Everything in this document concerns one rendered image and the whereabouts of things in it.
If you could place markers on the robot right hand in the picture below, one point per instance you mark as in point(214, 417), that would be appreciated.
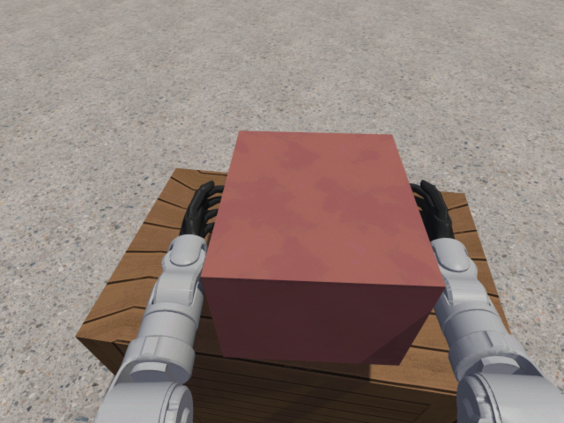
point(434, 212)

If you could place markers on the robot right upper arm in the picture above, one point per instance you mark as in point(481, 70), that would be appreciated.
point(504, 398)

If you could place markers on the carton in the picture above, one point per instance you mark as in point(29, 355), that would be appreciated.
point(318, 251)

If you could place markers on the right robot forearm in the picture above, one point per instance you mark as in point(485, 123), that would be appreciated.
point(477, 338)

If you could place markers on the pedestal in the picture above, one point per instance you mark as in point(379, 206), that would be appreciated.
point(422, 389)

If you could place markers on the robot left upper arm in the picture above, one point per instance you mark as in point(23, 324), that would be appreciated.
point(147, 402)

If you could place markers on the left robot forearm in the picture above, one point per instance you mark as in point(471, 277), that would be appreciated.
point(163, 350)

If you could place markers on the robot left hand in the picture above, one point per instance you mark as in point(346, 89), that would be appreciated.
point(196, 217)

